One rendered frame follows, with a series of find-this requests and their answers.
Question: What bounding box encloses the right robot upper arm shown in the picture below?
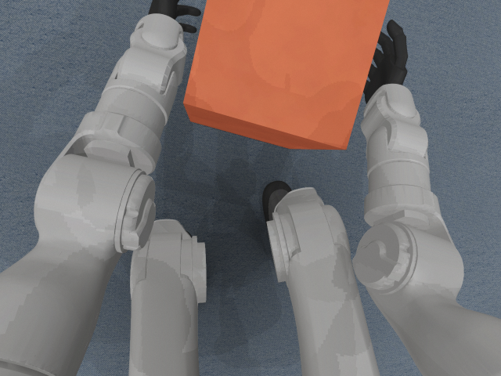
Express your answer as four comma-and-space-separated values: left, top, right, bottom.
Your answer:
352, 221, 501, 376

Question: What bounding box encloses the robot left forearm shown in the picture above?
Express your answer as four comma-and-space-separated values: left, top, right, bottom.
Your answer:
34, 13, 187, 229

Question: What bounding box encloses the robot left hand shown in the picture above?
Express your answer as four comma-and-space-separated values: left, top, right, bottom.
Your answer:
148, 0, 201, 33

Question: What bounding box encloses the robot right thigh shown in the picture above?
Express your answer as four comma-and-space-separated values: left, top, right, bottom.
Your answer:
266, 201, 380, 376

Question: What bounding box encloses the left robot upper arm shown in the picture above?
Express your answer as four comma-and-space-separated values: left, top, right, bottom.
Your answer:
0, 154, 156, 376

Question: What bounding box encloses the right robot foot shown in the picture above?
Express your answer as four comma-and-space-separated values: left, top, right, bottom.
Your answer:
262, 181, 292, 226

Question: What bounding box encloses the robot right forearm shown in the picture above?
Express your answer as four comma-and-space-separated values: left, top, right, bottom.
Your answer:
361, 84, 455, 246

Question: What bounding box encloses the carton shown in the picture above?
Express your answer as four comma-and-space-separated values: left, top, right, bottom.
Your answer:
183, 0, 390, 150

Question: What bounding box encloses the robot right hand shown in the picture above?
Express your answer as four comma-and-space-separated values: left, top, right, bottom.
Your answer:
363, 20, 408, 104

